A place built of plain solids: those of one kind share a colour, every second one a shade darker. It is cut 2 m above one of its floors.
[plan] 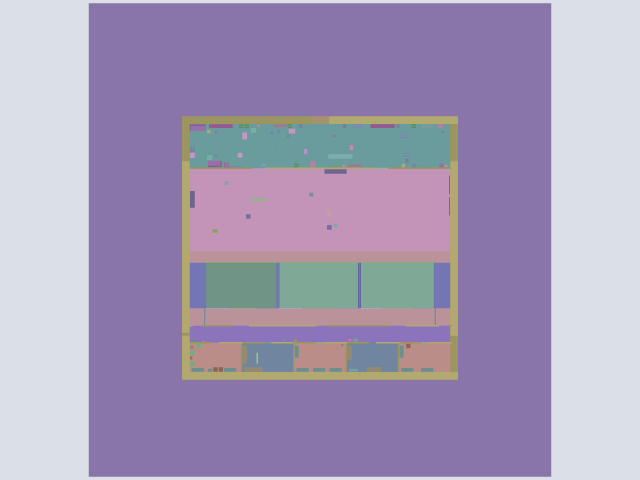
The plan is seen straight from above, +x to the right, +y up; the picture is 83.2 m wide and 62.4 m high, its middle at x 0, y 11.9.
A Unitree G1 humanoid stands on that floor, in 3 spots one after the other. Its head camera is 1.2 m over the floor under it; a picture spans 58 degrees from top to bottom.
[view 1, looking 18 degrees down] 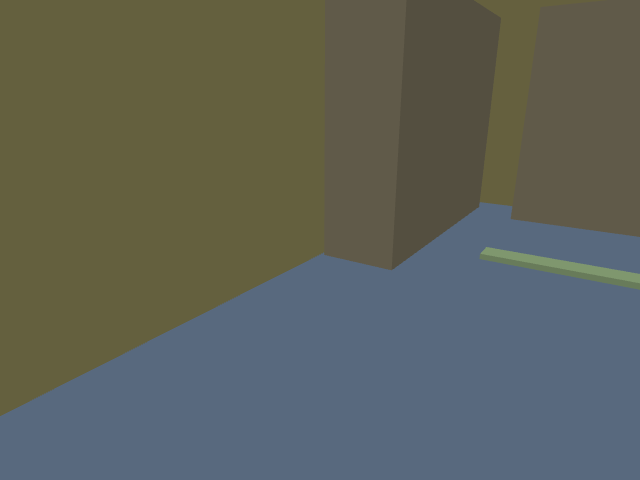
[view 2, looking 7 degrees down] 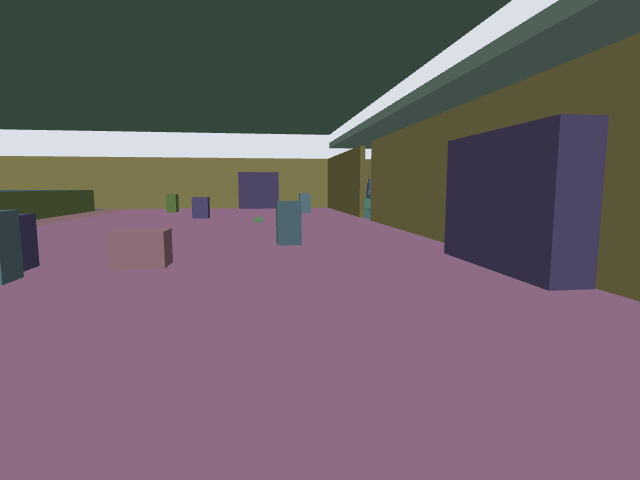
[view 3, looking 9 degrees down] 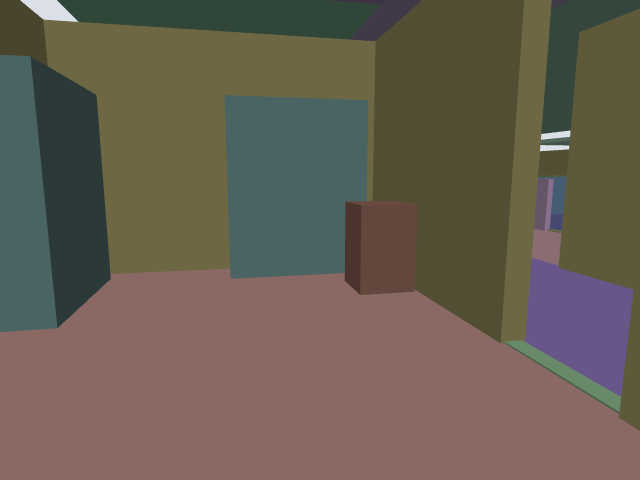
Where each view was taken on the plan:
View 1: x -4.71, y -3.41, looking -146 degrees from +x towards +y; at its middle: wall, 3.48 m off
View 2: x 7.98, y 17.18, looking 172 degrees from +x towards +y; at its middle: floor_yard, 9.85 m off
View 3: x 15.72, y -3.41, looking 168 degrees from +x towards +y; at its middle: shelves_store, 5.05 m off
